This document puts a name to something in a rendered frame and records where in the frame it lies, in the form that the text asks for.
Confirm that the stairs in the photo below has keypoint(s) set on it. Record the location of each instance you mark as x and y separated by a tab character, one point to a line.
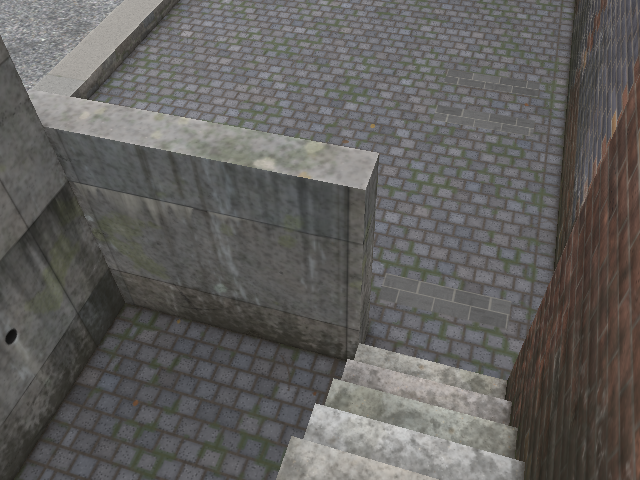
398	417

